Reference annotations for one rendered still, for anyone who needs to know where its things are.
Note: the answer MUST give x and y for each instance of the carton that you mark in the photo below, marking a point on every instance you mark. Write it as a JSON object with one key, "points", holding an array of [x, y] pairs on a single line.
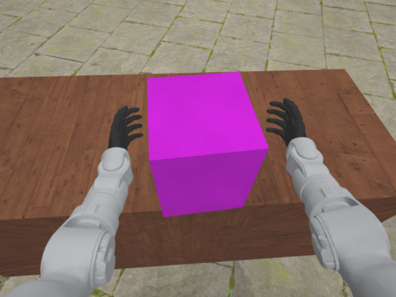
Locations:
{"points": [[206, 145]]}

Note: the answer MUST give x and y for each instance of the left robot hand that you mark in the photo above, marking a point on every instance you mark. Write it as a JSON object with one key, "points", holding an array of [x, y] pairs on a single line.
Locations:
{"points": [[119, 130]]}

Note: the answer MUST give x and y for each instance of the robot left upper arm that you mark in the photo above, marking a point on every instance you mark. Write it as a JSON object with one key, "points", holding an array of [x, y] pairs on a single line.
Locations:
{"points": [[77, 261]]}

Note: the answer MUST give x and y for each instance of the right robot forearm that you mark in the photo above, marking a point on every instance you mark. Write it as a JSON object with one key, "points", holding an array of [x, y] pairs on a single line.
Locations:
{"points": [[316, 187]]}

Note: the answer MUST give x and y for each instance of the pedestal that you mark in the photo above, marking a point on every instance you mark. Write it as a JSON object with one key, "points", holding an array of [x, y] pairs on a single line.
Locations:
{"points": [[54, 130]]}

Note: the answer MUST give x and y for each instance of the robot right upper arm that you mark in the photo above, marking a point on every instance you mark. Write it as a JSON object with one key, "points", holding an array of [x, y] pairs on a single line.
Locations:
{"points": [[350, 241]]}

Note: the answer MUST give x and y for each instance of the left robot forearm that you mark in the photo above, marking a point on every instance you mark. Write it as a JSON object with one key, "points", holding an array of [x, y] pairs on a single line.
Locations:
{"points": [[105, 200]]}

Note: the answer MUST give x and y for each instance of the right robot hand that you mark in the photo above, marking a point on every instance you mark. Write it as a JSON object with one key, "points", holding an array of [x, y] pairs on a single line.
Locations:
{"points": [[292, 125]]}

